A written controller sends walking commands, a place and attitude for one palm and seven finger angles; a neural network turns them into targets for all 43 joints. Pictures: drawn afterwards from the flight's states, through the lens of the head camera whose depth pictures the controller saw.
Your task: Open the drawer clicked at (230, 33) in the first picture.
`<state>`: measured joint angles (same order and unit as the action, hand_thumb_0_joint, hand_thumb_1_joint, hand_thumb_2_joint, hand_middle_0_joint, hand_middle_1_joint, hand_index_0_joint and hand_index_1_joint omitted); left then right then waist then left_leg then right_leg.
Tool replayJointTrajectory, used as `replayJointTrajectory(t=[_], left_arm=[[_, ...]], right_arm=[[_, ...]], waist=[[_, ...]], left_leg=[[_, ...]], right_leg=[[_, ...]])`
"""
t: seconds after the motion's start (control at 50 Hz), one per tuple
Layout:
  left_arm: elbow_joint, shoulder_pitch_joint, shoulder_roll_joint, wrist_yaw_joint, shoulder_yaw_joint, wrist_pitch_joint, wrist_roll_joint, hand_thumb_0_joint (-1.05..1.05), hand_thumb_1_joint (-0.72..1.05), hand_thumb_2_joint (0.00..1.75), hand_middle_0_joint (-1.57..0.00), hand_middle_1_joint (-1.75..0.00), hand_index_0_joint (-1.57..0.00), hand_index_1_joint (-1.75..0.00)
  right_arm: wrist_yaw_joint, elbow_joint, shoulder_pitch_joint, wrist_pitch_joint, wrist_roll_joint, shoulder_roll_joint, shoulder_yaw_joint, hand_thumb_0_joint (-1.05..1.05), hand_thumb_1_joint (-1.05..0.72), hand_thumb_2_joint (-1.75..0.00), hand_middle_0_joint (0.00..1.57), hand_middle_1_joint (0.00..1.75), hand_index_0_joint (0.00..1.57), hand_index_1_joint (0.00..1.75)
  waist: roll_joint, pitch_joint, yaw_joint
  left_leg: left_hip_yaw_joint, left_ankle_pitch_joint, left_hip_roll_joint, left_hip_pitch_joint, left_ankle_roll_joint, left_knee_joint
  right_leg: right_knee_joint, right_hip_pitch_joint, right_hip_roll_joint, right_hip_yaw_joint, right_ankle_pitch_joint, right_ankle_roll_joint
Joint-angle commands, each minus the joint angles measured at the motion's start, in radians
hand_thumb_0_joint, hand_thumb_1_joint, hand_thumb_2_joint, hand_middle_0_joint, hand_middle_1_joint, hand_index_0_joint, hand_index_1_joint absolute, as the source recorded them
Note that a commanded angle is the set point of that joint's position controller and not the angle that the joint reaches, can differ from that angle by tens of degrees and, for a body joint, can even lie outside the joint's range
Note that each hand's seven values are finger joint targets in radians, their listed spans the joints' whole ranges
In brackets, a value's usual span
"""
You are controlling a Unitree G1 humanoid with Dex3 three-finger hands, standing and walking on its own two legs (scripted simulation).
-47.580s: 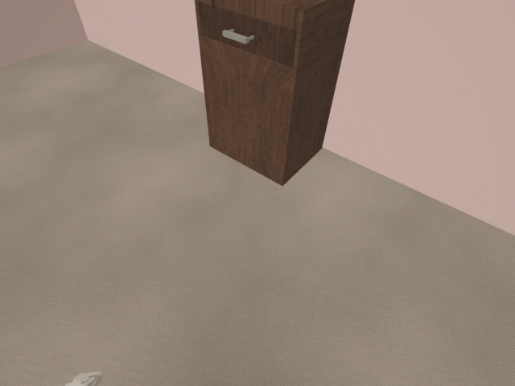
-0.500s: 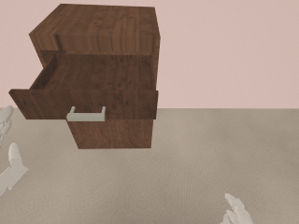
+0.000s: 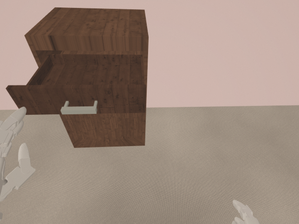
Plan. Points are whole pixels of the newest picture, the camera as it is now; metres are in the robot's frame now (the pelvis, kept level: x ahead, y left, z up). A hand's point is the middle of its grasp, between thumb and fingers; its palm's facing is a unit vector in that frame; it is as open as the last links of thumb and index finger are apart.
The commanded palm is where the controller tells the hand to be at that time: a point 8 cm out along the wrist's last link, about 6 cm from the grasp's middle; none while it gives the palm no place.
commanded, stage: stop stepping back and stand still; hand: left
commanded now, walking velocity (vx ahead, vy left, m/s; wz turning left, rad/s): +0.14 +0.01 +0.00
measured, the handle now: (80, 106) +0.55 +0.28 -0.02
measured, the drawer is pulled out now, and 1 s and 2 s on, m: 0.30 0.30 0.30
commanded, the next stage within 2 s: let the arm hang, fingers relaxed in 0.26 s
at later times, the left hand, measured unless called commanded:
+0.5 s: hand (64, 200) +0.20 +0.23 -0.03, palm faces +0.10 -0.91 -0.41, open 7.4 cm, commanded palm none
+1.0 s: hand out of the picture -0.04 +0.24 -0.16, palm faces +0.02 -0.96 -0.27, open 7.3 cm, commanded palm none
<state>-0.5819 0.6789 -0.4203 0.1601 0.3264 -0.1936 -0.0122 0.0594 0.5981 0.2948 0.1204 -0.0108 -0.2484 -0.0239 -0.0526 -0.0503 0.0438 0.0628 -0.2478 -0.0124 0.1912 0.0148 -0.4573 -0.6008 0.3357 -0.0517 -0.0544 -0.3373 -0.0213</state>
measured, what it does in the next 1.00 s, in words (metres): steps on the spot: left foot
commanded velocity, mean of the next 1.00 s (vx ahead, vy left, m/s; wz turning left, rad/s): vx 0.01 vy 0.00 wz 0.00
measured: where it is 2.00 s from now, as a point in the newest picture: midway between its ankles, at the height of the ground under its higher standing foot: outside the picture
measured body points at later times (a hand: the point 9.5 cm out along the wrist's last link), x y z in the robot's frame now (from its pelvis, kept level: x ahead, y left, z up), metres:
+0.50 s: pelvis +0.01 +0.00 -0.01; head +0.01 -0.02 +0.44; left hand +0.19 +0.28 -0.01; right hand +0.16 -0.25 -0.12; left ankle +0.02 +0.13 -0.74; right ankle +0.03 -0.05 -0.74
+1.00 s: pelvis +0.00 +0.04 +0.01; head +0.01 +0.02 +0.46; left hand -0.04 +0.29 -0.14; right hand -0.01 -0.18 -0.16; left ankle +0.02 +0.13 -0.74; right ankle +0.03 -0.05 -0.74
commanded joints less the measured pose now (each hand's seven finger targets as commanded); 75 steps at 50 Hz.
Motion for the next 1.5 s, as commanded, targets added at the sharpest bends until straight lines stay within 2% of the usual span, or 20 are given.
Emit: replayJointTrajectory(t=[0.0,0.04,0.06,0.08,0.1,0.12,0.18,0.26,0.32,0.34,0.38,0.4,0.44,0.48,0.52,0.56,0.6,0.68,0.92,1.48], left_arm=[[-0.209,-0.021,-0.124,0.04,0.124,-0.051,-0.008,0.0,0.9,0.9,-0.2,-0.3,-0.2,-0.3],[-0.117,-0.033,-0.117,0.028,0.135,-0.056,-0.011,0.0,0.9,0.9,-0.2,-0.3,-0.2,-0.3],[-0.103,-0.069,-0.131,0.021,0.145,-0.061,-0.019,0.0,0.9,0.9,-0.2,-0.3,-0.2,-0.3],[-0.077,-0.107,-0.127,0.009,0.145,-0.066,-0.022,0.0,0.9,0.9,-0.2,-0.3,-0.2,-0.3],[-0.073,-0.119,-0.104,0.004,0.125,-0.075,-0.021,0.0,0.9,0.9,-0.2,-0.3,-0.2,-0.3],[-0.053,-0.107,-0.086,-0.005,0.109,-0.083,-0.021,0.0,0.9,0.9,-0.2,-0.3,-0.2,-0.3],[-0.071,-0.112,-0.093,-0.011,0.106,-0.099,-0.019,0.0,0.9,0.9,-0.2,-0.3,-0.2,-0.3],[-0.15,-0.102,-0.1,0.005,0.084,-0.081,-0.007,0.0,0.9,0.9,-0.2,-0.3,-0.2,-0.3],[-0.193,-0.093,-0.112,0.014,0.086,-0.075,-0.013,0.0,0.9,0.9,-0.2,-0.3,-0.2,-0.3],[0.698,-0.189,0.083,-0.119,-0.232,0.098,0.076,0.0,0.9,0.9,-0.2,-0.3,-0.2,-0.3],[0.712,-0.125,0.117,-0.152,-0.229,0.183,0.044,0.0,0.9,0.9,-0.2,-0.3,-0.2,-0.3],[0.745,-0.177,0.135,-0.147,-0.244,0.182,0.054,0.0,0.9,0.9,-0.2,-0.3,-0.2,-0.3],[0.816,-0.234,0.079,-0.154,-0.237,0.179,0.056,0.0,0.9,0.9,-0.2,-0.3,-0.2,-0.3],[0.946,-0.276,0.046,-0.144,-0.234,0.178,0.049,0.0,0.9,0.9,-0.2,-0.3,-0.2,-0.3],[1.078,-0.334,0.034,-0.132,-0.245,0.188,0.046,0.0,0.9,0.9,-0.2,-0.3,-0.2,-0.3],[1.181,-0.39,0.045,-0.133,-0.264,0.195,0.033,0.0,0.9,0.9,-0.2,-0.3,-0.2,-0.3],[1.268,-0.389,0.067,-0.135,-0.275,0.2,0.027,0.0,0.9,0.9,-0.2,-0.3,-0.2,-0.3],[1.442,-0.355,0.101,-0.138,-0.281,0.191,0.022,0.0,0.9,0.9,-0.2,-0.3,-0.2,-0.3],[1.667,-0.326,0.142,-0.132,-0.313,0.191,0.021,0.0,0.9,0.9,-0.2,-0.3,-0.2,-0.3],[1.693,-0.336,0.156,-0.12,-0.302,0.174,0.02,0.0,0.9,0.9,-0.2,-0.3,-0.2,-0.3]], right_arm=[[0.019,-0.135,-0.137,0.063,-0.004,-0.087,-0.01,0.0,-0.9,-0.9,0.2,0.3,0.2,0.3],[0.027,-0.116,-0.138,0.055,0.002,-0.11,-0.019,0.0,-0.9,-0.9,0.2,0.3,0.2,0.3],[0.02,-0.118,-0.137,0.048,0.013,-0.104,-0.026,0.0,-0.9,-0.9,0.2,0.3,0.2,0.3],[0.009,-0.113,-0.134,0.04,0.029,-0.102,-0.04,0.0,-0.9,-0.9,0.2,0.3,0.2,0.3],[0.002,-0.105,-0.137,0.024,0.028,-0.109,-0.052,0.0,-0.9,-0.9,0.2,0.3,0.2,0.3],[-0.005,-0.092,-0.125,0.018,0.025,-0.103,-0.051,0.0,-0.9,-0.9,0.2,0.3,0.2,0.3],[-0.007,-0.102,-0.136,0.018,0.021,-0.066,-0.021,0.0,-0.9,-0.9,0.2,0.3,0.2,0.3],[0.007,-0.119,-0.152,0.027,0.012,-0.048,0.003,0.0,-0.9,-0.9,0.2,0.3,0.2,0.3],[0.01,-0.131,-0.133,0.032,0.01,-0.067,0.001,0.0,-0.9,-0.9,0.2,0.3,0.2,0.3],[-0.092,0.141,-0.07,0.041,-0.002,-0.192,-0.052,0.0,-0.9,-0.9,0.2,0.3,0.2,0.3],[-0.068,0.066,-0.038,-0.043,0.005,-0.132,-0.027,0.0,-0.9,-0.9,0.2,0.3,0.2,0.3],[-0.07,0.069,-0.068,-0.056,-0.004,-0.122,-0.029,0.0,-0.9,-0.9,0.2,0.3,0.2,0.3],[-0.058,0.065,-0.042,-0.069,-0.003,-0.084,-0.015,0.0,-0.9,-0.9,0.2,0.3,0.2,0.3],[-0.047,0.079,-0.052,-0.095,-0.003,-0.098,-0.02,0.0,-0.9,-0.9,0.2,0.3,0.2,0.3],[-0.042,0.113,-0.072,-0.114,-0.007,-0.089,-0.025,0.0,-0.9,-0.9,0.2,0.3,0.2,0.3],[-0.041,0.167,-0.044,-0.124,-0.006,-0.06,-0.008,0.0,-0.9,-0.9,0.2,0.3,0.2,0.3],[-0.039,0.204,-0.054,-0.123,-0.011,-0.075,0.003,0.0,-0.9,-0.9,0.2,0.3,0.2,0.3],[-0.028,0.281,-0.039,-0.122,-0.007,-0.048,0.01,0.0,-0.9,-0.9,0.2,0.3,0.2,0.3],[-0.021,0.44,0.068,-0.129,-0.001,-0.016,0.008,0.0,-0.9,-0.9,0.2,0.3,0.2,0.3],[-0.018,0.506,0.099,-0.121,-0.001,0.036,0.001,0.0,-0.9,-0.9,0.2,0.3,0.2,0.3]], waist=[[0.202,0.099,-0.024],[0.076,0.107,-0.027],[-0.078,0.073,-0.018],[-0.166,0.033,-0.021],[-0.092,0.075,-0.021],[-0.05,0.08,-0.013],[-0.102,0.002,-0.016],[-0.038,0.011,-0.035],[0.061,0.005,-0.035],[0.119,0.074,0.024],[0.136,0.003,-0.022],[0.04,-0.047,-0.037],[-0.109,-0.089,-0.038],[-0.204,-0.069,-0.053],[-0.107,0.008,-0.052],[0.047,0.059,-0.028],[0.217,0.1,-0.051],[0.265,0.055,-0.057],[0.054,0.165,-0.041],[0.065,0.18,-0.037]], left_leg=[[-0.198,-0.102,0.213,0.251,0.113,0.161],[-0.137,-0.046,0.136,0.278,0.068,-0.02],[-0.082,-0.108,0.058,0.321,0.032,-0.16],[-0.043,-0.215,-0.003,0.3,0.009,-0.325],[-0.077,-0.198,0.0,0.312,0.004,-0.446],[-0.094,-0.153,0.014,0.308,0.001,-0.476],[-0.056,-0.092,0.024,0.245,0.0,-0.323],[0.0,-0.047,0.003,0.077,0.021,-0.047],[-0.071,0.022,0.065,-0.031,0.04,0.106],[-0.203,0.243,0.148,0.073,0.064,-0.065],[-0.191,0.227,0.19,0.114,0.077,-0.03],[-0.214,0.205,0.185,0.146,0.068,-0.074],[-0.109,0.232,0.08,0.121,0.038,-0.165],[-0.099,0.045,0.019,0.186,0.011,-0.185],[-0.102,-0.071,0.023,0.174,0.007,-0.163],[-0.126,0.142,0.059,0.054,0.012,-0.048],[-0.199,0.221,0.125,0.067,0.036,0.036],[-0.173,0.107,0.111,0.064,0.029,0.096],[-0.182,-0.078,0.119,0.052,0.039,0.199],[-0.127,0.022,0.095,0.012,0.026,0.162]], right_leg=[[0.016,-0.13,0.035,0.001,-0.021,0.02],[0.23,-0.203,0.1,0.13,0.114,-0.006],[0.308,-0.224,0.223,0.335,0.107,-0.055],[0.441,-0.157,0.341,0.526,-0.111,-0.072],[0.499,-0.109,0.355,0.562,-0.148,-0.031],[0.489,-0.097,0.339,0.504,-0.084,-0.01],[0.411,-0.177,0.287,0.3,0.17,-0.045],[0.438,-0.125,0.247,0.244,0.069,-0.04],[0.377,-0.107,0.188,0.198,0.061,0.002],[0.109,0.02,0.175,0.067,0.314,-0.005],[0.048,-0.046,0.118,0.084,0.226,0.011],[0.038,-0.066,0.114,0.083,0.184,0.006],[0.101,-0.172,0.182,0.134,0.504,-0.022],[0.128,-0.304,0.244,0.203,0.781,-0.047],[0.152,-0.268,0.26,0.213,0.745,-0.073],[0.18,-0.141,0.205,0.178,0.483,-0.05],[0.195,-0.128,0.12,0.135,0.229,-0.02],[0.254,-0.224,0.122,0.132,0.202,-0.035],[0.307,-0.143,0.121,0.115,0.074,-0.031],[0.335,-0.116,0.137,0.153,0.089,-0.035]])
